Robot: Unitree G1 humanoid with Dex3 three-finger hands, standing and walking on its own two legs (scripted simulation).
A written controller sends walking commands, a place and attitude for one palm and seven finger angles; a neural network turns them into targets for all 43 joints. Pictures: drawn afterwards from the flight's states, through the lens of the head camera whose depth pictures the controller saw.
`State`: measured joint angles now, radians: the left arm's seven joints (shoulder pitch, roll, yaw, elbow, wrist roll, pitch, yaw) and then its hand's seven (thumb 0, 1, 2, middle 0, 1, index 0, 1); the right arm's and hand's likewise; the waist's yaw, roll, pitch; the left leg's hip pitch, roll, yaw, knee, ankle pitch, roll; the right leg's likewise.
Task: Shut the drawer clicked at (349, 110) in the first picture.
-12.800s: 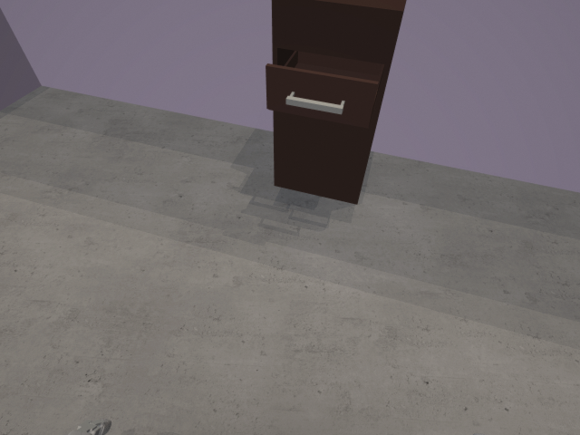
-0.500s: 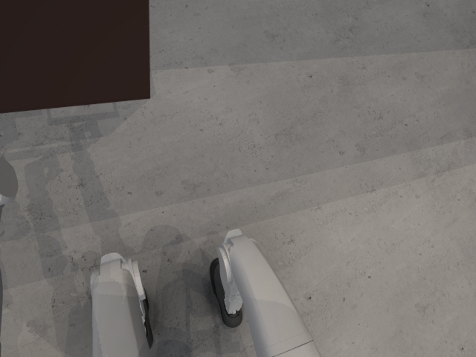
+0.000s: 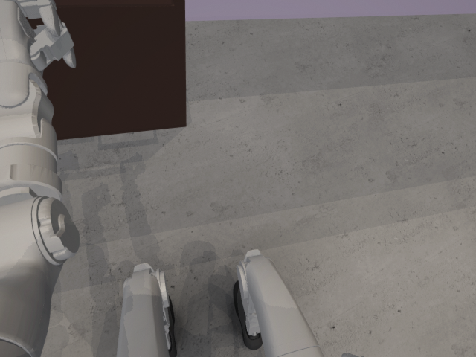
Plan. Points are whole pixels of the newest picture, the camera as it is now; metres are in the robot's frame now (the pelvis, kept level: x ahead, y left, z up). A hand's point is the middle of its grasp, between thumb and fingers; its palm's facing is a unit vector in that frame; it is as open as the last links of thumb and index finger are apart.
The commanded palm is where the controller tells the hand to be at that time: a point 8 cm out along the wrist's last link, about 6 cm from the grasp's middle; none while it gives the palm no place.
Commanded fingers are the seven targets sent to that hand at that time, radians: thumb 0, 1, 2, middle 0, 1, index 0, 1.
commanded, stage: draw the hand back to the body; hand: left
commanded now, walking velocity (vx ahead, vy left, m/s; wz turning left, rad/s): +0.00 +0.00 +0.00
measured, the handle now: out of the picture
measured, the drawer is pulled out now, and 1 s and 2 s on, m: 0.00 0.00 0.00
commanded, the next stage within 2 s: step back with the hand held close in 1.44 s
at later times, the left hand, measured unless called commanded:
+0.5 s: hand out of the picture +0.43 +0.21 +0.15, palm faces +0.10 -0.99 -0.03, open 3.3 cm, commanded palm +0.39 +0.25 +0.16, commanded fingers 0.00 0.90 0.90 -1.40 -1.60 -1.40 -1.60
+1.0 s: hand out of the picture +0.30 +0.24 +0.28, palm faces +0.34 -0.89 -0.31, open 3.3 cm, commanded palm +0.24 +0.28 +0.30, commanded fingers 0.00 0.90 0.90 -1.40 -1.60 -1.40 -1.60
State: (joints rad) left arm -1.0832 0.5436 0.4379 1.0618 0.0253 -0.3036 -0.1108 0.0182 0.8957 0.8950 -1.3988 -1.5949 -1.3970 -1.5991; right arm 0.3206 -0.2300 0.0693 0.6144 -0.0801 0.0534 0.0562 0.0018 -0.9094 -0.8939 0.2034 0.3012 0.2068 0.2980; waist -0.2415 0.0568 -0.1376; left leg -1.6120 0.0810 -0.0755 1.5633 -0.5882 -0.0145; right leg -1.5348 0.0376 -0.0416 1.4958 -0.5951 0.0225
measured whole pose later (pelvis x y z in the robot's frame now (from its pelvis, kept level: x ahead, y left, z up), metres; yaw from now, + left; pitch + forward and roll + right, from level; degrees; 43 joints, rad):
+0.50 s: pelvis +0.03 +0.00 +0.10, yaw +5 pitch +21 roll -3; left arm -0.43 0.31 0.26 0.58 -0.17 -0.31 -0.17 0.02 0.90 0.90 -1.40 -1.60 -1.40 -1.60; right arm 0.26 -0.24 0.02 0.58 0.02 0.03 0.00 0.01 -0.91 -0.89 0.20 0.30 0.21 0.30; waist -0.08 0.03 -0.15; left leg -1.02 0.05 -0.05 1.15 -0.50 -0.03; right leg -0.95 0.01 -0.04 1.10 -0.52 0.01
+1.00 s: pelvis +0.06 +0.01 +0.18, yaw +5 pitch +0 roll +0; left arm 0.23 0.30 0.13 -0.13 -0.05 -0.01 0.10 0.02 0.90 0.89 -1.40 -1.59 -1.40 -1.60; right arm 0.17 -0.21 0.07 0.54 0.02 0.02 -0.10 0.01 -0.91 -0.89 0.20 0.30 0.21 0.30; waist 0.03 0.05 -0.02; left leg -0.26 0.02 0.01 0.56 -0.31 0.00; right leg -0.20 -0.03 0.00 0.53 -0.33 0.03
